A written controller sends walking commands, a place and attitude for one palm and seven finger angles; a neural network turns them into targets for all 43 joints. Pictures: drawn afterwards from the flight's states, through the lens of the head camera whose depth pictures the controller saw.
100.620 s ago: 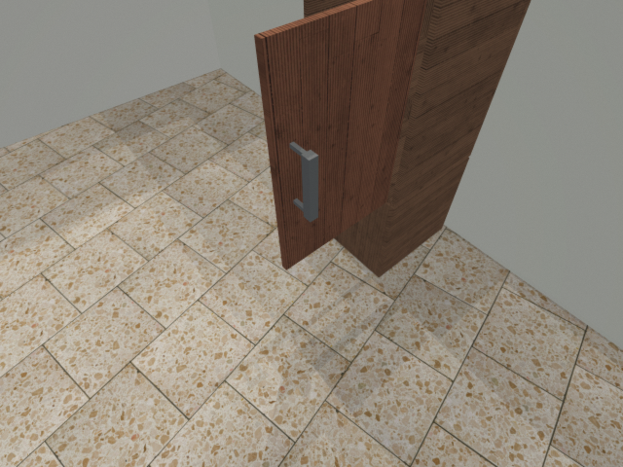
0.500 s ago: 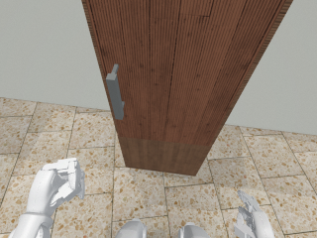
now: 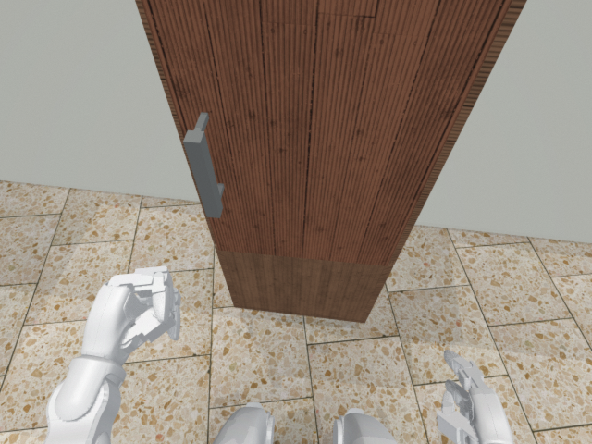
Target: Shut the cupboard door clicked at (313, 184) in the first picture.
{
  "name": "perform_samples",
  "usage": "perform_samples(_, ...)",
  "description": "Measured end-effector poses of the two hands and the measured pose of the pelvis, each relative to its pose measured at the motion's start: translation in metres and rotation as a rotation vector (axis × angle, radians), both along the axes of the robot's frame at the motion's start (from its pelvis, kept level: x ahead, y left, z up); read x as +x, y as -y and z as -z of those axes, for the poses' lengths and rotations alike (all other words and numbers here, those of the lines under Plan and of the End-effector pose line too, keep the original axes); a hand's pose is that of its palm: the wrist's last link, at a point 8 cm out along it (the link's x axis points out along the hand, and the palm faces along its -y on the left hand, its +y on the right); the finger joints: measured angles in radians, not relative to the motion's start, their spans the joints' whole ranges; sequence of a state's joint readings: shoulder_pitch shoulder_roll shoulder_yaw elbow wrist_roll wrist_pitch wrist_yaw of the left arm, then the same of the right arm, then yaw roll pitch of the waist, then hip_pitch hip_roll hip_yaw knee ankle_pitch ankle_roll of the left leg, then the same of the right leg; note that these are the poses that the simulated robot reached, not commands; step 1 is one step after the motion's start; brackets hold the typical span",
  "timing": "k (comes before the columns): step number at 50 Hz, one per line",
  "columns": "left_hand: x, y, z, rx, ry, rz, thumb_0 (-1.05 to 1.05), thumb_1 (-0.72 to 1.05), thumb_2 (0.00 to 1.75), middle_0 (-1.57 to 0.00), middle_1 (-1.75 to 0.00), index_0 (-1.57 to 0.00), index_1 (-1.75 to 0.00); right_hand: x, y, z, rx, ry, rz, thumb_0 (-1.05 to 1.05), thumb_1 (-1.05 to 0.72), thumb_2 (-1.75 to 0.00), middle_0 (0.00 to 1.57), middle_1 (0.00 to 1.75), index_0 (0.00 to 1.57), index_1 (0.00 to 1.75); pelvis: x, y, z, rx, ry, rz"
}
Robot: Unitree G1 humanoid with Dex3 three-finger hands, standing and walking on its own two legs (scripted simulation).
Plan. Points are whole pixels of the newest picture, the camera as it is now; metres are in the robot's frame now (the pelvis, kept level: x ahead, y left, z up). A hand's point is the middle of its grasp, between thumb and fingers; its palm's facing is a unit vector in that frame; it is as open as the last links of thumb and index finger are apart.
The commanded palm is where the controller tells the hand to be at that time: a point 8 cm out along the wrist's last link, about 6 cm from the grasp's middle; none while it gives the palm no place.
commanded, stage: bring the fist close to the handle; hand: left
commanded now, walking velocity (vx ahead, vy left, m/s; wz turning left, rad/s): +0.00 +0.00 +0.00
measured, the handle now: (209, 168) +0.50 +0.17 +0.06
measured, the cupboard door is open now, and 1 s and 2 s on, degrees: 1 1 0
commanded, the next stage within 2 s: push the door shut along its arc in 1.14 s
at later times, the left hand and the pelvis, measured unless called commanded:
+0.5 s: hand (194, 250) +0.35 +0.16 +0.07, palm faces -0.06 -1.00 -0.02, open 3.1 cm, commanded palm +0.33 +0.21 +0.06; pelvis +0.00 +0.01 +0.01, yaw -1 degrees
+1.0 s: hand (206, 225) +0.39 +0.15 +0.06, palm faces -0.05 -1.00 -0.02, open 3.1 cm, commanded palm +0.37 +0.20 +0.06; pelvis +0.00 +0.01 +0.01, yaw -2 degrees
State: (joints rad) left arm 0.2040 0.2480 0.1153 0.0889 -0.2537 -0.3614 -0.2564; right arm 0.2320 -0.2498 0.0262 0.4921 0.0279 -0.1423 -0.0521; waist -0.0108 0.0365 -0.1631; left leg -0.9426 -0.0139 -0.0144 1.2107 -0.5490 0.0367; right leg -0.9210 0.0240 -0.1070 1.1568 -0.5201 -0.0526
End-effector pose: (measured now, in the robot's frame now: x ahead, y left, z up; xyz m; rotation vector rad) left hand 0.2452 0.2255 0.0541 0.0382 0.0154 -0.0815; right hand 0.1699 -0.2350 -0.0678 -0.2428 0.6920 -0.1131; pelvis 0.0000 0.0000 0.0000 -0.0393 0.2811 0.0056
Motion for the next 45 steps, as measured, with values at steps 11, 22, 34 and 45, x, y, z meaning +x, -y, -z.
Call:
perform_samples(11, 0.036, 0.001, -0.011, -0.003, 0.016, -0.033, 0.02, 0.90, 0.90, -1.30, -1.49, -1.30, -1.50, -0.022, 0.001, 0.001, 0.018, -0.073, 0.043, 0.02, -0.90, -0.90, 0.20, 0.30, 0.20, 0.30, 0.004, -0.004, -0.009, 0.010, 0.003, 0.014)
perform_samples(22, 0.073, 0.015, -0.005, -0.023, 0.049, -0.013, 0.02, 0.90, 0.90, -1.30, -1.49, -1.30, -1.50, -0.035, 0.004, 0.009, -0.008, -0.147, 0.063, 0.01, -0.90, -0.90, 0.20, 0.30, 0.20, 0.30, 0.000, -0.009, -0.007, 0.011, -0.009, 0.019)
perform_samples(34, 0.103, 0.024, -0.005, -0.024, 0.002, -0.015, 0.02, 0.90, 0.90, -1.30, -1.50, -1.30, -1.50, -0.051, -0.002, 0.012, 0.020, -0.212, 0.082, 0.01, -0.90, -0.90, 0.20, 0.30, 0.20, 0.30, 0.000, -0.013, -0.012, 0.012, -0.005, 0.023)
perform_samples(45, 0.136, 0.021, -0.007, -0.014, 0.043, -0.040, 0.02, 0.90, 0.90, -1.30, -1.49, -1.30, -1.50, -0.081, 0.005, 0.022, 0.012, -0.304, 0.124, 0.01, -0.90, -0.90, 0.20, 0.30, 0.20, 0.30, -0.006, -0.013, -0.008, 0.012, -0.029, 0.035)
